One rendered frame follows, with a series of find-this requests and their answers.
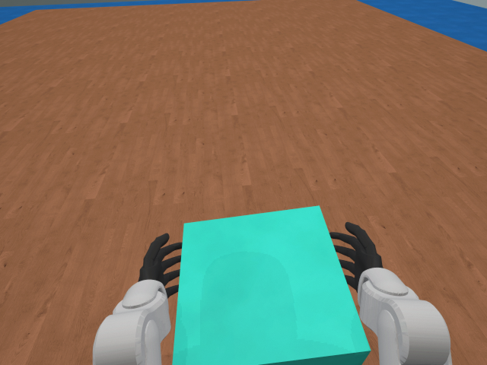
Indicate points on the robot left forearm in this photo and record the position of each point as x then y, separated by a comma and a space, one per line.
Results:
133, 334

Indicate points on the right robot hand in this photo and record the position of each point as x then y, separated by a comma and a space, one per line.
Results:
365, 256

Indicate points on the robot right forearm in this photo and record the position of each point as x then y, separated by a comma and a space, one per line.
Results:
410, 331

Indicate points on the left robot hand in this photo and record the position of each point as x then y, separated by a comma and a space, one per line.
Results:
153, 267

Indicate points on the carton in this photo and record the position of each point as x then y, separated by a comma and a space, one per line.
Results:
265, 289

